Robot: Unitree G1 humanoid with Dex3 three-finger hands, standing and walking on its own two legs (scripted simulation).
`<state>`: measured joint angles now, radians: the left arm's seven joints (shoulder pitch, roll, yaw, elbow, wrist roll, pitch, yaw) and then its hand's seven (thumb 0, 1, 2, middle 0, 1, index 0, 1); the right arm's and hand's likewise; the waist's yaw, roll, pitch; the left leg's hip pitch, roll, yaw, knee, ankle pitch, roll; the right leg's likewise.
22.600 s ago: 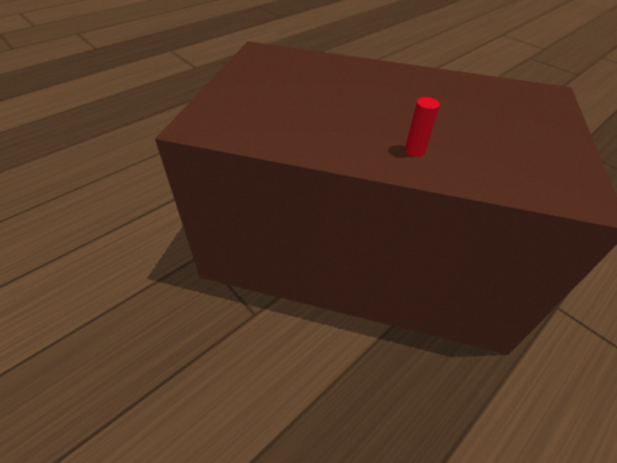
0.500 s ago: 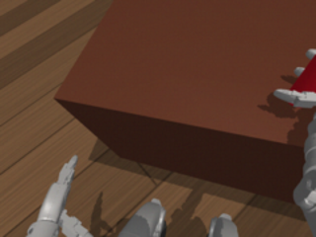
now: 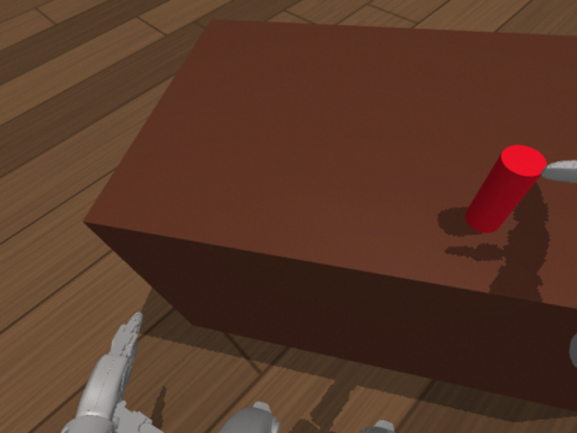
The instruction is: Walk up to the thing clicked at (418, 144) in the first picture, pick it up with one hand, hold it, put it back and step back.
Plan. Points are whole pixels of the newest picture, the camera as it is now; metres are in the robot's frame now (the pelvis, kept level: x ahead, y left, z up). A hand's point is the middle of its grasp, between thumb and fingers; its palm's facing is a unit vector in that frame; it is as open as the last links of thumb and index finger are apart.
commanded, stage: rise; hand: right
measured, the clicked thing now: (500, 192) +0.51 -0.22 +0.02
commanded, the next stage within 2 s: sink last in 0.12 s
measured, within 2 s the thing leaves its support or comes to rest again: neither
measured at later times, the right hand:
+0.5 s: hand out of the picture +0.42 -0.37 +0.11, palm faces +0.45 +0.83 -0.34, open 17.5 cm
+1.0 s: hand out of the picture +0.19 -0.24 +0.09, palm faces +0.33 +0.89 -0.33, open 17.3 cm
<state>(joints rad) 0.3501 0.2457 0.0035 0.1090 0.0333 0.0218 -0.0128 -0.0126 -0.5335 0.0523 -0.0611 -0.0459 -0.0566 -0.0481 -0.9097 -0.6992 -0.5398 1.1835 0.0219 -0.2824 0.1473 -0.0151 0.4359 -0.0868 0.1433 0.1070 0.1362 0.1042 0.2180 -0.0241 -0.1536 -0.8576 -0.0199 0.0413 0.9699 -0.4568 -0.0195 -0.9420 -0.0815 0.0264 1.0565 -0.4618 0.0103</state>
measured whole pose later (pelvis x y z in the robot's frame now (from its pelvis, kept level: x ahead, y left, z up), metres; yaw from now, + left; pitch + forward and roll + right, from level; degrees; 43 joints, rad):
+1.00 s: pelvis +0.02 +0.01 +0.04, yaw -2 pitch +5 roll +0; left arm 0.38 0.23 0.10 0.33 -0.04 0.03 0.08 -0.01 -0.53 0.07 -0.06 -0.05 -0.05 -0.05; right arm 0.54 -0.27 -0.19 -0.18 0.08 0.00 -0.05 -0.02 0.52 -0.06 0.06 0.06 0.06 0.05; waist -0.05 -0.03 -0.10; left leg -0.39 0.03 0.02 0.74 -0.43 -0.02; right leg -0.44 -0.03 -0.01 0.74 -0.38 0.02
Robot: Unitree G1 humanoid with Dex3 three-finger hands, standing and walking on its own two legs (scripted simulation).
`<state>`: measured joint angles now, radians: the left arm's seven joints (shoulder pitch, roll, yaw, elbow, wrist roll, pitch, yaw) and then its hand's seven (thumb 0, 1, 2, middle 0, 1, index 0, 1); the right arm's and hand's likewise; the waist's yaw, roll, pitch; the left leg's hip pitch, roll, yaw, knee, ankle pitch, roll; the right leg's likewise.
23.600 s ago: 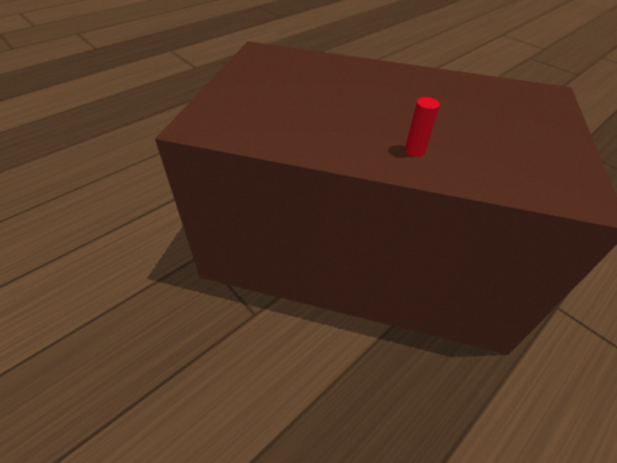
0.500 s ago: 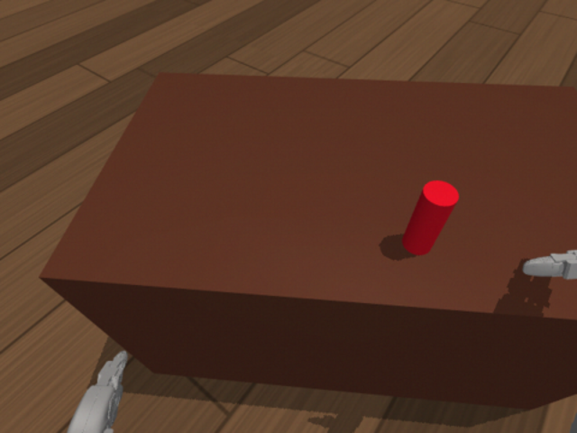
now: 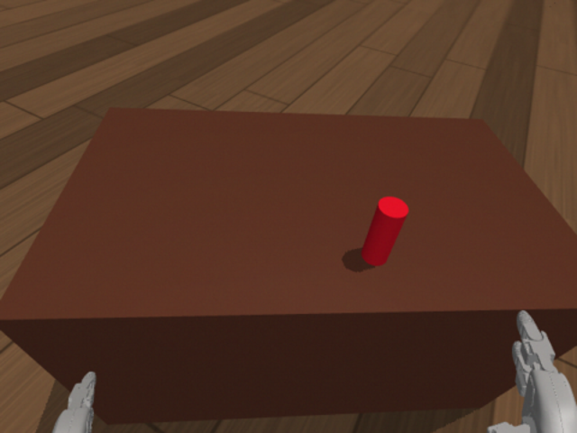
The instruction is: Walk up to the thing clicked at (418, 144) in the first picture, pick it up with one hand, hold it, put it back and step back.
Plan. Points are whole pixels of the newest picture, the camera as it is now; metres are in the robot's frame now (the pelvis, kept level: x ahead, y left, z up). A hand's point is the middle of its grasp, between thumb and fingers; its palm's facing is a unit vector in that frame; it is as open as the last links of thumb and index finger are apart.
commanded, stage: sink last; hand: right
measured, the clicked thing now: (383, 232) +0.49 -0.21 -0.03
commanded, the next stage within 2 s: home in 0.30 s
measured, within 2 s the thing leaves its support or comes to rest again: neither
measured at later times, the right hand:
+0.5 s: hand (540, 404) +0.15 -0.27 +0.08, palm faces +0.41 +0.82 -0.41, open 17.5 cm
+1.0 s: hand out of the picture +0.16 -0.17 -0.08, palm faces +0.09 +0.98 -0.17, open 17.5 cm
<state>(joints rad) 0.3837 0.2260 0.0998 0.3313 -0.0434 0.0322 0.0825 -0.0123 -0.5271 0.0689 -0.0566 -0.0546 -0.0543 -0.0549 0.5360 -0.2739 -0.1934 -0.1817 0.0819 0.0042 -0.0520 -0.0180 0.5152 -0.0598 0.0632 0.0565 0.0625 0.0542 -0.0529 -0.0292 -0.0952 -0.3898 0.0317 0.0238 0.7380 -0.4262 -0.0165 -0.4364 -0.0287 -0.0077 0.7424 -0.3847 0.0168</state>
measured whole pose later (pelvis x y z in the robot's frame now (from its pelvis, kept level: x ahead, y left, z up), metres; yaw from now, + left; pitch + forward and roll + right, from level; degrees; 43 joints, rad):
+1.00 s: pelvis -0.02 +0.00 +0.00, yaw +0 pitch +5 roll +0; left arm 0.30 0.17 -0.02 0.42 -0.01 -0.09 0.08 0.00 0.78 0.84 -0.19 -0.28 -0.19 -0.28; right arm 0.37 -0.17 -0.02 0.28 0.02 -0.05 -0.05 -0.02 0.56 -0.05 0.06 0.05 0.06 0.05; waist 0.01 0.03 -0.03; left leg -0.43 0.02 0.02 0.76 -0.41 -0.01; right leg -0.48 -0.04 -0.01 0.76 -0.37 0.02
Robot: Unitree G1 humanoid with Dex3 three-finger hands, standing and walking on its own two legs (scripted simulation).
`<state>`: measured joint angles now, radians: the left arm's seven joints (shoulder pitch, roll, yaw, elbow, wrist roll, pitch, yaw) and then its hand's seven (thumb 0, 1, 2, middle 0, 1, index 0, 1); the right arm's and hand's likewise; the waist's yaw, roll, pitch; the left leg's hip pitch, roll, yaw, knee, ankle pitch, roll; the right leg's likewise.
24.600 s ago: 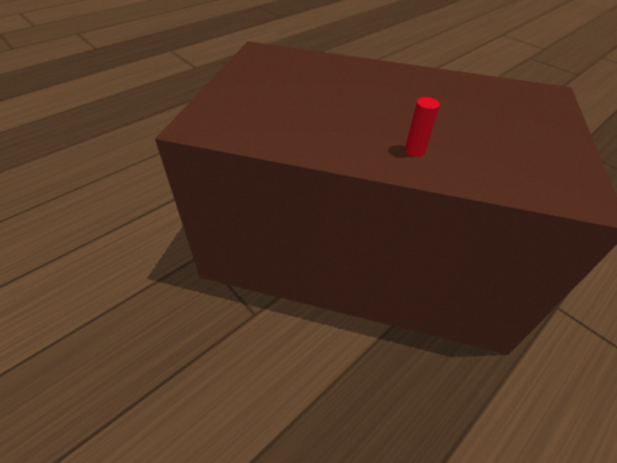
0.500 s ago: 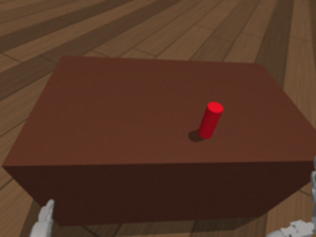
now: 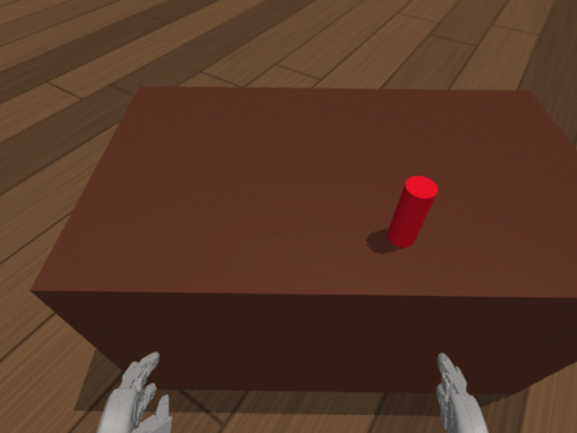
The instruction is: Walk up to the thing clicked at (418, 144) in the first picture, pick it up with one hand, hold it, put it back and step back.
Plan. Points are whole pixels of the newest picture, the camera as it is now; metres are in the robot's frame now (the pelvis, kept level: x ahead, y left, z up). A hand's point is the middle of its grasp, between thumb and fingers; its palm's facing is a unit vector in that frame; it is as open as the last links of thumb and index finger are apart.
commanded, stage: home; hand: right
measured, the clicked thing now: (410, 213) +0.50 -0.21 -0.03
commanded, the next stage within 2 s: none
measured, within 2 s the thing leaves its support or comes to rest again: neither
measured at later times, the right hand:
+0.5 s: hand out of the picture +0.16 -0.21 -0.11, palm faces -0.05 +0.94 -0.35, open 17.4 cm
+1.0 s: hand out of the picture +0.05 -0.26 -0.12, palm faces -0.05 +0.93 -0.35, open 17.5 cm
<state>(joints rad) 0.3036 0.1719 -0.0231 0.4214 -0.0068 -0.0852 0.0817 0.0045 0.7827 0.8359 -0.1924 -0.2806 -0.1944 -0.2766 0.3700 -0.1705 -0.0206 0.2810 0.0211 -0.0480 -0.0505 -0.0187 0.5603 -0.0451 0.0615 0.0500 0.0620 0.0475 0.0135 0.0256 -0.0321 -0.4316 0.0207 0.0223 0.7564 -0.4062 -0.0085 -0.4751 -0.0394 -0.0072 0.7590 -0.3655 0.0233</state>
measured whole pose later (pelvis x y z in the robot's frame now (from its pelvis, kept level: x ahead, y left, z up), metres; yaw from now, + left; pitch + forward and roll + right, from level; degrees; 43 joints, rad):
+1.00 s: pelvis -0.02 -0.01 +0.03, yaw +0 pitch -4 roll +0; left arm 0.18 0.34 0.00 1.08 0.02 0.00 -0.01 0.01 0.90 0.90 -0.20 -0.30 -0.21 -0.30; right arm 0.21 -0.34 0.02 1.05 -0.02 -0.01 -0.01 -0.01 0.54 -0.05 0.06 0.05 0.06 0.05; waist 0.01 -0.01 0.03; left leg -0.14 0.04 0.01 0.45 -0.24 -0.03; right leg -0.18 -0.01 -0.03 0.44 -0.20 0.00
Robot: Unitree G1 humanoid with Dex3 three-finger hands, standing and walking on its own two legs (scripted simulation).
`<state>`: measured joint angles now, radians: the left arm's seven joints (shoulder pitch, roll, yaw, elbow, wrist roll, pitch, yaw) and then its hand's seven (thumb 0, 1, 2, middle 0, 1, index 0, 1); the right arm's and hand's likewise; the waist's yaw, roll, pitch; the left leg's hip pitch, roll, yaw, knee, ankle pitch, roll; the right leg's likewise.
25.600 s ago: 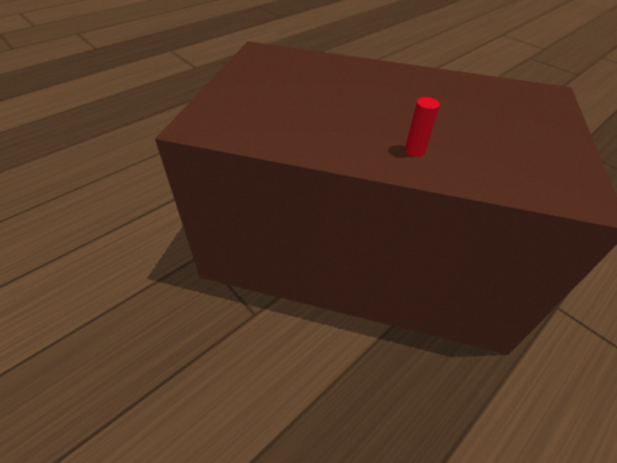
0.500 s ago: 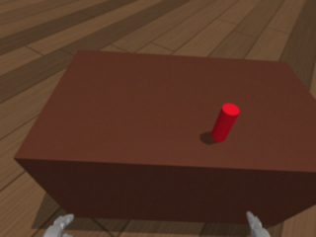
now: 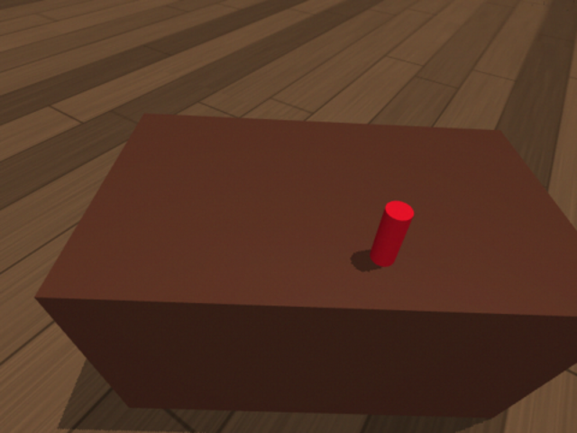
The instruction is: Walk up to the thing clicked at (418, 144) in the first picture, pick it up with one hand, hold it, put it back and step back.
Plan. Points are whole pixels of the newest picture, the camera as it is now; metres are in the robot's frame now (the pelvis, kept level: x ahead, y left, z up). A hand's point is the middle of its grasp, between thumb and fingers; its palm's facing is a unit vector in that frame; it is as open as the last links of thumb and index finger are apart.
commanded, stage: home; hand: right
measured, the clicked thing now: (390, 235) +0.52 -0.20 -0.05
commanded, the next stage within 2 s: stand in 1.28 s
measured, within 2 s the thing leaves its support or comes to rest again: neither
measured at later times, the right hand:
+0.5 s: hand out of the picture +0.05 -0.25 -0.15, palm faces -0.04 +0.93 -0.36, open 17.3 cm
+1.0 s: hand out of the picture +0.09 -0.25 -0.15, palm faces -0.04 +0.94 -0.35, open 17.2 cm
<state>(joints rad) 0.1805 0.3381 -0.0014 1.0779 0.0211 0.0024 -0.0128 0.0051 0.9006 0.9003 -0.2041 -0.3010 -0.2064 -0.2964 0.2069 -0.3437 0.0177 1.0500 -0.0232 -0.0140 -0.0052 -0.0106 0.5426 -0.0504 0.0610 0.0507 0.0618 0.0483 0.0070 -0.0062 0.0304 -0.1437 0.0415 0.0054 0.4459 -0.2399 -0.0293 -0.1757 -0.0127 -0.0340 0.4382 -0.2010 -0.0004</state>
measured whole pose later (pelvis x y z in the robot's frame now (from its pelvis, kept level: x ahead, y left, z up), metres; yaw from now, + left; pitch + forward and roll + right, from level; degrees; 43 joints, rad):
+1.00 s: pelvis +0.02 +0.00 +0.01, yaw +0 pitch -2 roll +0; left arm 0.11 0.34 0.00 1.16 0.01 -0.01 -0.01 0.00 0.90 0.90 -0.20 -0.30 -0.21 -0.30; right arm 0.13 -0.36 0.01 1.14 -0.01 -0.01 0.00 -0.01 0.48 -0.08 0.07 0.06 0.07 0.06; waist 0.01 0.00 0.04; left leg -0.08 0.03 0.01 0.32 -0.20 -0.02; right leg -0.12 -0.02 -0.03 0.32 -0.17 0.01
